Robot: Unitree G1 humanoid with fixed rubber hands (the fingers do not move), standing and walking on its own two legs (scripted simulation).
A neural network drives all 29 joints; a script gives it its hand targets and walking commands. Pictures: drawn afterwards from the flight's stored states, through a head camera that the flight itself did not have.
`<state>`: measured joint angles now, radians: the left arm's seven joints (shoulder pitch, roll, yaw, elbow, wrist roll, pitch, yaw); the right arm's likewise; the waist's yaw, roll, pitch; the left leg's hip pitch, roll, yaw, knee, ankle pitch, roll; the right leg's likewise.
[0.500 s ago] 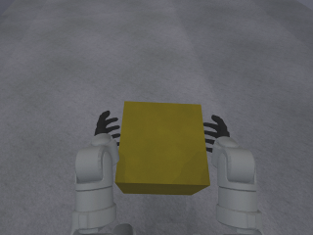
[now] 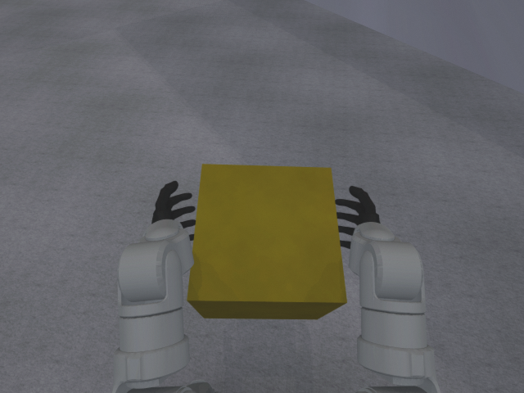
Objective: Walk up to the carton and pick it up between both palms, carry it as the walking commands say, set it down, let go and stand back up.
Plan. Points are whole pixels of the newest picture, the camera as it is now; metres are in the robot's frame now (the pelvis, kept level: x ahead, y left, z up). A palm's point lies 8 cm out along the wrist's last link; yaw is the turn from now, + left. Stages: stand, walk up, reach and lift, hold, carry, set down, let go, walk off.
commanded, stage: carry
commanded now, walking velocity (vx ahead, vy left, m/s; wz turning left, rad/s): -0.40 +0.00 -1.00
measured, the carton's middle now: (263, 247) +0.34 +0.04 +0.01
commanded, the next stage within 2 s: none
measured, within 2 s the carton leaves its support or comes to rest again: neither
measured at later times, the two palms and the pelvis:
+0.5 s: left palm out of the picture +0.11 -0.01 +0.10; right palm out of the picture +0.00 -0.27 +0.10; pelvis -0.23 -0.02 +0.02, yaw -29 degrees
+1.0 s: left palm out of the picture -0.12 -0.11 +0.07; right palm out of the picture -0.35 -0.27 +0.08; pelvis -0.40 +0.06 +0.01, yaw -60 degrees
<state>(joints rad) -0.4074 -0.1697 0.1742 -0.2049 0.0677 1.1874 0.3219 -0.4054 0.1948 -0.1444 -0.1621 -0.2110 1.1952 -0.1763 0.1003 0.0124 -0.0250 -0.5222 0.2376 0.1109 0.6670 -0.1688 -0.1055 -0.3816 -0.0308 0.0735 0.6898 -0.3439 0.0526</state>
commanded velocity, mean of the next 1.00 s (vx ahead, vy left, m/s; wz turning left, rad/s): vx -0.40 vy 0.00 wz -1.00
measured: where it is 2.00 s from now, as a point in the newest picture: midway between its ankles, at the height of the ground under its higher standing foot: outside the picture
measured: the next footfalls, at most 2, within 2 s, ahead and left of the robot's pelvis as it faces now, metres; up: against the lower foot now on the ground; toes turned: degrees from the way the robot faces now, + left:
left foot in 0.32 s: -0.08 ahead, +0.09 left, +0.00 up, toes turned -22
right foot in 0.58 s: -0.31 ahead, -0.20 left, +0.00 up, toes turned -34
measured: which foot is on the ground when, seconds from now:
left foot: down 0.00-0.02, up 0.04-0.30, down 0.32-0.58, up 0.60-0.88, down 0.90-1.00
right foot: down 0.00-0.34, up 0.36-0.56, down 0.58-0.90, up 0.92-1.00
